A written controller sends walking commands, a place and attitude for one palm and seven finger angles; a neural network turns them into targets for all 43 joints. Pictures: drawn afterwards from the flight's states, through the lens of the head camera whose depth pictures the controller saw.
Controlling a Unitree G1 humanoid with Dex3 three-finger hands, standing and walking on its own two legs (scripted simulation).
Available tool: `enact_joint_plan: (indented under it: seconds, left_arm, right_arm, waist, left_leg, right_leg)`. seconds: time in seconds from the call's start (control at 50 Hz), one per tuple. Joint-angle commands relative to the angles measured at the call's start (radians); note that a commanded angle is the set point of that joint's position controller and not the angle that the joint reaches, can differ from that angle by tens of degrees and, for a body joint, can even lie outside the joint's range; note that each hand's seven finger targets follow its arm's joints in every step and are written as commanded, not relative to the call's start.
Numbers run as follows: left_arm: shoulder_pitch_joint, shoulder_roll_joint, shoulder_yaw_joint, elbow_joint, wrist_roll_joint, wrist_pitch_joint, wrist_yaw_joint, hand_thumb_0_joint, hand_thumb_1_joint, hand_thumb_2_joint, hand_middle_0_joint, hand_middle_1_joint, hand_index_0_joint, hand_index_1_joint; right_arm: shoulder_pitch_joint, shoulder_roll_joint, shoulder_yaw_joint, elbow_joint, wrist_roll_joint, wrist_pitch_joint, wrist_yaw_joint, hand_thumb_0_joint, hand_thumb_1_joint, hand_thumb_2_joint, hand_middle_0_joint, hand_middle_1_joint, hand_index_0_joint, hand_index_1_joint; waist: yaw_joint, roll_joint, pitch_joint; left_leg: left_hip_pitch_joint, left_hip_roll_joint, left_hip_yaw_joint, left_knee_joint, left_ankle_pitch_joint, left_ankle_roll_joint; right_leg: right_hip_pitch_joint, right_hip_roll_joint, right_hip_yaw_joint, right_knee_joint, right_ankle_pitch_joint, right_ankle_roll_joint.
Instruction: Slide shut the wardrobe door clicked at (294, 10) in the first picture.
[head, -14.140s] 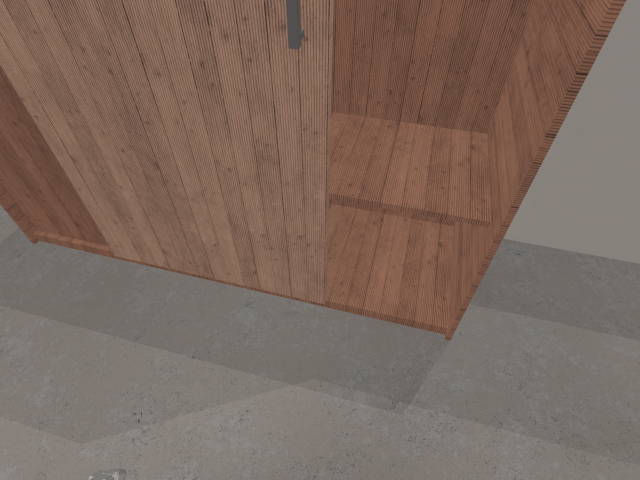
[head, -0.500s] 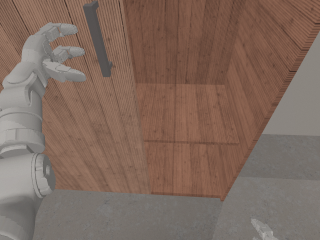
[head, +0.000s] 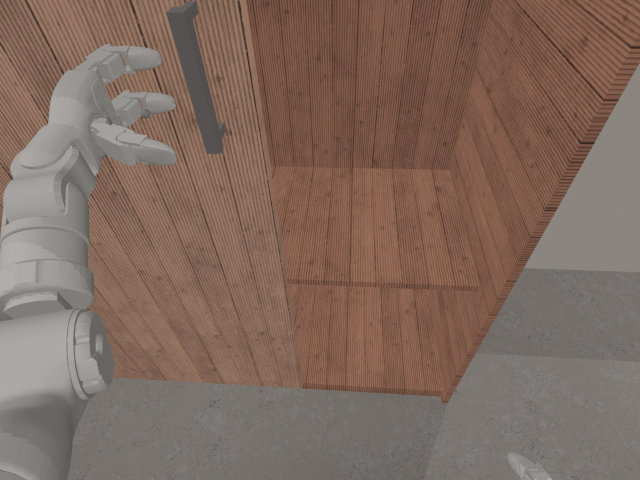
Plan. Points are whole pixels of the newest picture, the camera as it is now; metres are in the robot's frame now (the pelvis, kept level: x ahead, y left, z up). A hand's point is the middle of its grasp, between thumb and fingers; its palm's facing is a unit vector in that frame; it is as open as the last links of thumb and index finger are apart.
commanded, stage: feel for the door with the fingertips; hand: left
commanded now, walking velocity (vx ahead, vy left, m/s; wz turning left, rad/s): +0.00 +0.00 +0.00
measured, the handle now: (203, 82) +0.51 +0.16 +0.27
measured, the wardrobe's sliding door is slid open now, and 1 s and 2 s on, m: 0.44 0.44 0.44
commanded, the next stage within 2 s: slide the fingers in behind the handle in 0.68 s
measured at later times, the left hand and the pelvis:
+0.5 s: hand (179, 105) +0.45 +0.17 +0.27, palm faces +0.00 -1.00 -0.02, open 14.0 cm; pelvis +0.00 +0.00 +0.00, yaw +0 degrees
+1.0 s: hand (188, 101) +0.46 +0.16 +0.27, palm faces -0.01 -1.00 -0.02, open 14.0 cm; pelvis -0.01 +0.00 +0.00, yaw -1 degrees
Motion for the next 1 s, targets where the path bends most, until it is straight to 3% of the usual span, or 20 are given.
enact_joint_plan:
  seconds: [0.0, 0.06, 0.12, 0.14, 0.22, 0.28, 0.32, 0.4, 0.46, 0.52, 0.58, 0.62, 0.66, 0.72, 0.74, 0.8, 0.84, 0.88, 0.94, 0.98]
  left_arm:
    - [-0.52, 0.195, 0.013, -0.27, -0.024, -0.061, 0.024, 0.0, -0.5, 0.3, -0.3, -1.2, -0.3, -1.2]
    - [-0.498, 0.225, 0.05, -0.232, -0.023, -0.054, 0.05, 0.0, -0.5, 0.3, -0.3, -1.2, -0.3, -1.2]
    - [-0.532, 0.181, 0.01, -0.268, -0.011, -0.053, 0.067, 0.0, -0.5, 0.3, -0.3, -1.2, -0.3, -1.2]
    - [-0.505, 0.211, 0.041, -0.25, -0.009, -0.053, 0.075, 0.0, -0.5, 0.3, -0.3, -1.2, -0.3, -1.2]
    - [-0.54, 0.144, -0.004, -0.309, -0.008, -0.054, 0.087, 0.0, -0.5, 0.3, -0.3, -1.2, -0.3, -1.2]
    - [-0.543, 0.198, 0.035, -0.228, -0.003, -0.041, 0.099, 0.0, -0.5, 0.3, -0.3, -1.2, -0.3, -1.2]
    - [-0.598, 0.167, -0.004, -0.242, 0.01, -0.047, 0.098, 0.0, -0.5, 0.3, -0.3, -1.2, -0.3, -1.2]
    - [-0.633, 0.183, 0.005, -0.18, 0.008, -0.065, 0.093, 0.0, -0.5, 0.3, -0.3, -1.2, -0.3, -1.2]
    - [-0.617, 0.194, 0.007, -0.107, 0.013, -0.077, 0.083, 0.0, -0.5, 0.3, -0.3, -1.2, -0.3, -1.2]
    - [-0.637, 0.171, -0.013, -0.112, 0.017, -0.092, 0.077, 0.0, -0.5, 0.3, -0.3, -1.2, -0.3, -1.2]
    - [-0.632, 0.204, 0.019, -0.072, 0.01, -0.096, 0.076, 0.0, -0.5, 0.3, -0.3, -1.2, -0.3, -1.2]
    - [-0.67, 0.164, -0.019, -0.079, 0.014, -0.102, 0.075, 0.0, -0.5, 0.3, -0.3, -1.2, -0.3, -1.2]
    - [-0.661, 0.18, -0.007, -0.084, 0.02, -0.11, 0.085, 0.0, -0.5, 0.3, -0.3, -1.2, -0.3, -1.2]
    - [-0.68, 0.168, -0.014, -0.044, 0.018, -0.109, 0.085, 0.0, -0.5, 0.3, -0.3, -1.2, -0.3, -1.2]
    - [-0.687, 0.152, -0.033, -0.035, 0.017, -0.113, 0.086, 0.0, -0.5, 0.3, -0.3, -1.2, -0.3, -1.2]
    - [-0.715, 0.147, -0.033, -0.092, 0.021, -0.129, 0.089, 0.0, -0.5, 0.3, -0.3, -1.2, -0.3, -1.2]
    - [-0.671, 0.119, -0.046, -0.098, 0.015, -0.129, 0.088, 0.0, -0.5, 0.3, -0.3, -1.2, -0.3, -1.2]
    - [-0.665, 0.172, 0.008, -0.073, 0.003, -0.123, 0.088, 0.0, -0.5, 0.3, -0.3, -1.2, -0.3, -1.2]
    - [-0.637, 0.164, -0.005, -0.092, 0.02, -0.123, 0.096, 0.0, -0.5, 0.3, -0.3, -1.2, -0.3, -1.2]
    - [-0.637, 0.192, 0.015, -0.075, 0.025, -0.119, 0.103, 0.0, -0.5, 0.3, -0.3, -1.2, -0.3, -1.2]
  right_arm:
    - [-0.075, -0.118, -0.043, -0.136, -0.003, -0.061, -0.007, 0.0, -0.9, -0.9, 0.2, 0.3, 0.2, 0.3]
    - [-0.078, -0.12, -0.041, -0.13, -0.005, -0.055, -0.006, 0.0, -0.9, -0.9, 0.2, 0.3, 0.2, 0.3]
    - [-0.089, -0.109, -0.039, -0.137, -0.003, -0.055, -0.006, 0.0, -0.9, -0.9, 0.2, 0.3, 0.2, 0.3]
    - [-0.085, -0.111, -0.04, -0.136, -0.006, -0.05, -0.006, 0.0, -0.9, -0.9, 0.2, 0.3, 0.2, 0.3]
    - [-0.104, -0.096, -0.036, -0.148, -0.004, -0.054, -0.002, 0.0, -0.9, -0.9, 0.2, 0.3, 0.2, 0.3]
    - [-0.09, -0.105, -0.036, -0.129, -0.004, -0.043, -0.009, 0.0, -0.9, -0.9, 0.2, 0.3, 0.2, 0.3]
    - [-0.087, -0.099, -0.036, -0.13, -0.003, -0.046, -0.011, 0.0, -0.9, -0.9, 0.2, 0.3, 0.2, 0.3]
    - [-0.067, -0.102, -0.036, -0.115, -0.006, -0.048, -0.017, 0.0, -0.9, -0.9, 0.2, 0.3, 0.2, 0.3]
    - [-0.05, -0.107, -0.034, -0.106, -0.007, -0.047, -0.016, 0.0, -0.9, -0.9, 0.2, 0.3, 0.2, 0.3]
    - [-0.036, -0.107, -0.04, -0.104, -0.007, -0.055, -0.015, 0.0, -0.9, -0.9, 0.2, 0.3, 0.2, 0.3]
    - [-0.022, -0.114, -0.043, -0.095, -0.008, -0.055, -0.016, 0.0, -0.9, -0.9, 0.2, 0.3, 0.2, 0.3]
    - [-0.015, -0.113, -0.044, -0.091, -0.008, -0.06, -0.014, 0.0, -0.9, -0.9, 0.2, 0.3, 0.2, 0.3]
    - [-0.009, -0.115, -0.046, -0.089, -0.01, -0.061, -0.012, 0.0, -0.9, -0.9, 0.2, 0.3, 0.2, 0.3]
    - [0.008, -0.118, -0.049, -0.074, -0.009, -0.067, -0.014, 0.0, -0.9, -0.9, 0.2, 0.3, 0.2, 0.3]
    - [0.011, -0.12, -0.05, -0.068, -0.01, -0.064, -0.015, 0.0, -0.9, -0.9, 0.2, 0.3, 0.2, 0.3]
    - [0.014, -0.117, -0.051, -0.069, -0.013, -0.079, -0.011, 0.0, -0.9, -0.9, 0.2, 0.3, 0.2, 0.3]
    - [0.012, -0.114, -0.052, -0.073, -0.014, -0.08, -0.007, 0.0, -0.9, -0.9, 0.2, 0.3, 0.2, 0.3]
    - [0.013, -0.122, -0.052, -0.066, -0.014, -0.082, -0.009, 0.0, -0.9, -0.9, 0.2, 0.3, 0.2, 0.3]
    - [-0.003, -0.114, -0.046, -0.081, -0.013, -0.078, -0.004, 0.0, -0.9, -0.9, 0.2, 0.3, 0.2, 0.3]
    - [-0.004, -0.117, -0.045, -0.082, -0.011, -0.076, -0.006, 0.0, -0.9, -0.9, 0.2, 0.3, 0.2, 0.3]
  waist:
    - [-0.011, 0.008, -0.31]
    - [-0.002, -0.035, -0.278]
    - [-0.007, -0.037, -0.29]
    - [0.004, -0.056, -0.292]
    - [-0.001, -0.017, -0.32]
    - [-0.005, -0.082, -0.285]
    - [-0.017, -0.025, -0.292]
    - [-0.028, -0.064, -0.307]
    - [-0.027, -0.058, -0.274]
    - [-0.031, -0.032, -0.306]
    - [-0.03, -0.08, -0.296]
    - [-0.04, -0.044, -0.285]
    - [-0.034, -0.024, -0.301]
    - [-0.045, -0.067, -0.28]
    - [-0.05, -0.048, -0.269]
    - [-0.048, -0.003, -0.323]
    - [-0.041, -0.018, -0.324]
    - [-0.038, -0.075, -0.304]
    - [-0.021, -0.014, -0.287]
    - [-0.026, -0.071, -0.26]
  left_leg:
    - [0.126, -0.015, -0.04, -0.016, 0.338, 0.017]
    - [0.084, -0.016, -0.038, -0.024, 0.296, 0.02]
    - [0.099, -0.013, -0.033, -0.022, 0.317, 0.022]
    - [0.089, -0.013, -0.031, -0.019, 0.316, 0.024]
    - [0.12, -0.014, -0.032, -0.014, 0.351, 0.021]
    - [0.08, -0.012, -0.026, -0.022, 0.303, 0.024]
    - [0.098, -0.015, -0.023, -0.017, 0.305, 0.025]
    - [0.088, -0.018, -0.023, -0.014, 0.293, 0.027]
    - [0.065, -0.018, -0.021, -0.018, 0.281, 0.025]
    - [0.089, -0.017, -0.022, -0.013, 0.302, 0.024]
    - [0.067, -0.016, -0.023, -0.016, 0.285, 0.027]
    - [0.074, -0.016, -0.023, -0.017, 0.289, 0.025]
    - [0.075, -0.017, -0.022, -0.018, 0.289, 0.024]
    - [0.068, -0.014, -0.027, -0.019, 0.275, 0.026]
    - [0.069, -0.013, -0.022, -0.02, 0.263, 0.024]
    - [0.108, -0.014, -0.03, -0.016, 0.29, 0.021]
    - [0.11, -0.011, -0.033, -0.012, 0.31, 0.021]
    - [0.08, -0.012, -0.031, -0.019, 0.276, 0.026]
    - [0.068, -0.014, -0.026, -0.024, 0.268, 0.023]
    - [0.049, -0.01, -0.029, -0.035, 0.239, 0.026]
  right_leg:
    - [0.094, 0.032, 0.006, 0.002, 0.298, -0.045]
    - [0.102, 0.032, 0.008, -0.004, 0.269, -0.043]
    - [0.103, 0.03, 0.01, 0.006, 0.292, -0.042]
    - [0.118, 0.03, 0.011, 0.002, 0.291, -0.042]
    - [0.121, 0.03, 0.012, 0.015, 0.326, -0.044]
    - [0.12, 0.031, 0.014, 0.003, 0.298, -0.038]
    - [0.102, 0.028, 0.018, 0.004, 0.299, -0.039]
    - [0.115, 0.028, 0.021, 0.002, 0.304, -0.036]
    - [0.11, 0.027, 0.021, -0.001, 0.298, -0.038]
    - [0.105, 0.028, 0.022, 0.004, 0.312, -0.039]
    - [0.111, 0.03, 0.021, -0.002, 0.302, -0.036]
    - [0.089, 0.029, 0.021, -0.001, 0.3, -0.037]
    - [0.101, 0.03, 0.022, -0.003, 0.295, -0.039]
    - [0.078, 0.034, 0.018, -0.006, 0.276, -0.037]
    - [0.069, 0.032, 0.017, -0.012, 0.258, -0.038]
    - [0.074, 0.033, 0.02, -0.004, 0.276, -0.04]
    - [0.08, 0.033, 0.014, -0.002, 0.279, -0.043]
    - [0.086, 0.036, 0.017, -0.007, 0.272, -0.038]
    - [0.09, 0.029, 0.017, -0.005, 0.252, -0.042]
    - [0.081, 0.033, 0.017, -0.01, 0.229, -0.038]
